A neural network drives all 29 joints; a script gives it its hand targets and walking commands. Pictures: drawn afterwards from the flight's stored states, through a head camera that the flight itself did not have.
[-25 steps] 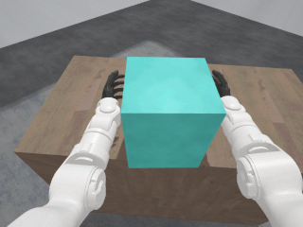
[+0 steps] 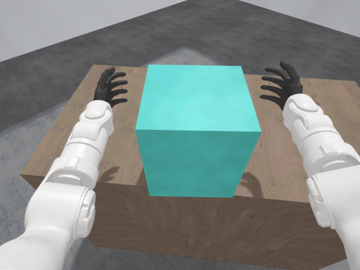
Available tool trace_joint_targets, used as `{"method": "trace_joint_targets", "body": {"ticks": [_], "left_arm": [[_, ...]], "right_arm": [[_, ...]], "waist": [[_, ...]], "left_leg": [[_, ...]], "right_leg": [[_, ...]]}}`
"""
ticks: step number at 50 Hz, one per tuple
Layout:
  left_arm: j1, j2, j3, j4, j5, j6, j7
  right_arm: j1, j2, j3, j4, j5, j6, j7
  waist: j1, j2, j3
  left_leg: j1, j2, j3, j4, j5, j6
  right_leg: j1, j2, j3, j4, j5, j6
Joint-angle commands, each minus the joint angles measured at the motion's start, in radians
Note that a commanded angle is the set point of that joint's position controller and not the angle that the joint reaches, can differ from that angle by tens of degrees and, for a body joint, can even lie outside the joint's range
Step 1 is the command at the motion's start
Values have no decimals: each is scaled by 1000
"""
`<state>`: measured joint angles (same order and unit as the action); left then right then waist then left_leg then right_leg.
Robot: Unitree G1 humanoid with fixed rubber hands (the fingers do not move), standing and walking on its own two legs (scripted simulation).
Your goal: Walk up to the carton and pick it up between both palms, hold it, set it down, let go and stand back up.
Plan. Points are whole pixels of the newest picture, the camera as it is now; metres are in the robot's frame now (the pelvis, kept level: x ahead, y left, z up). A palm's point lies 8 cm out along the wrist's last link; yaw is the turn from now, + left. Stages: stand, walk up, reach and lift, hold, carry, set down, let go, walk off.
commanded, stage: set down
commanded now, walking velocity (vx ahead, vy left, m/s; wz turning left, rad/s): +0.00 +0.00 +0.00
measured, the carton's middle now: (192, 134) +0.42 +0.05 +0.08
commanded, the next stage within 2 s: none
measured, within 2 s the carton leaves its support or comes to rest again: neither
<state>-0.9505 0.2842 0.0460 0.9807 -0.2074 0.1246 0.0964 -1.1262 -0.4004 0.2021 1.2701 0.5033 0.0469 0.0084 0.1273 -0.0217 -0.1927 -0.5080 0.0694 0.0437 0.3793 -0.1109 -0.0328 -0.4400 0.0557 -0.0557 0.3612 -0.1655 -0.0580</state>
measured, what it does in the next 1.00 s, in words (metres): stands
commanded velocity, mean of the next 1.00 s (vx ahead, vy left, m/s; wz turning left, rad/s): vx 0.00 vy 0.00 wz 0.00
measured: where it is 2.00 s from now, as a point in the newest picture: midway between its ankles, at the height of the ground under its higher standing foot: outside the picture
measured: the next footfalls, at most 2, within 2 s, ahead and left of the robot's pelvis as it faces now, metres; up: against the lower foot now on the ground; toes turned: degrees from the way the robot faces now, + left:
none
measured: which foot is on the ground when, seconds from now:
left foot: down 0.00-1.00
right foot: down 0.00-1.00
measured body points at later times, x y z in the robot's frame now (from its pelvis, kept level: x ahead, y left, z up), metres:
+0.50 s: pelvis +0.00 +0.01 +0.01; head +0.02 +0.01 +0.46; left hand +0.43 +0.26 +0.24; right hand +0.49 -0.15 +0.25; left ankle +0.03 +0.14 -0.74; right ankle -0.01 -0.08 -0.74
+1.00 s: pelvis +0.00 +0.01 +0.01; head +0.00 +0.02 +0.46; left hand +0.39 +0.26 +0.20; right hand +0.45 -0.17 +0.21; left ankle +0.03 +0.14 -0.74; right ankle -0.01 -0.08 -0.74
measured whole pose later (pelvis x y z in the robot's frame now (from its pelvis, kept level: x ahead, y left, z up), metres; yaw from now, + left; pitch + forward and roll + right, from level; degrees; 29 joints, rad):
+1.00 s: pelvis +0.00 +0.01 +0.01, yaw +0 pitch +3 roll -1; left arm -0.75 0.31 0.16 0.35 -0.15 0.70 0.09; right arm -0.98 -0.48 0.13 0.87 0.52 0.36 0.04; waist 0.07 0.00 -0.06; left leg -0.26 0.05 0.04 0.32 -0.11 -0.02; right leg -0.19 0.04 -0.03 0.29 -0.15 -0.04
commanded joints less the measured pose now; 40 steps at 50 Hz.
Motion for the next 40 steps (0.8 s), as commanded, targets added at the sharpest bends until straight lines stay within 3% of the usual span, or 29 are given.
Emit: {"method": "trace_joint_targets", "body": {"ticks": [1,7,17,31,40], "left_arm": [[-395,129,35,-185,13,59,-7],[-428,144,53,-289,18,207,10],[-464,169,67,-425,15,389,24],[-538,212,70,-442,-17,515,33],[-352,179,109,-508,48,541,-1]], "right_arm": [[-395,-138,-35,-155,0,27,-8],[-423,-152,-85,-230,-20,123,-19],[-462,-205,-107,-277,-11,226,-9],[-545,-257,-60,-265,48,313,25],[-390,-250,-30,-287,66,306,33]], "waist": [[1,-35,-455],[-1,-17,-412],[-18,14,-401],[-22,16,-367],[-38,12,-274]], "left_leg": [[290,-53,4,19,261,16],[329,-54,1,-7,211,20],[408,-53,-17,-1,257,16],[431,-45,-27,-6,249,29],[465,-51,-20,-27,289,26]], "right_leg": [[245,-23,54,-11,304,108],[258,-17,51,-35,241,103],[292,-8,47,-42,316,104],[287,-3,56,-61,285,84],[345,-1,65,-82,301,83]]}}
